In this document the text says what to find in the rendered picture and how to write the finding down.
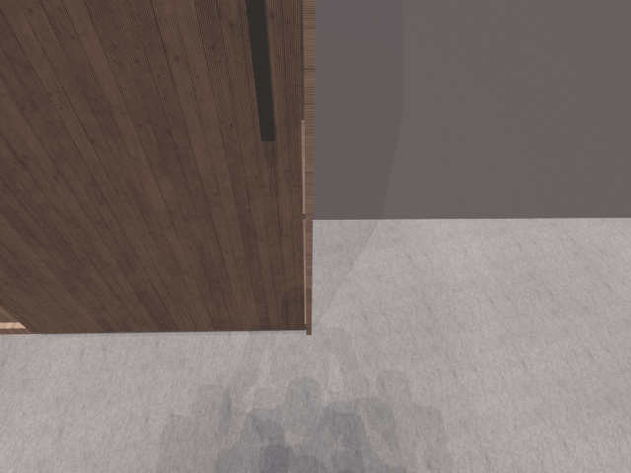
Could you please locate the handle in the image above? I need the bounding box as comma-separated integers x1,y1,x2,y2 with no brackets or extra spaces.
245,0,276,141

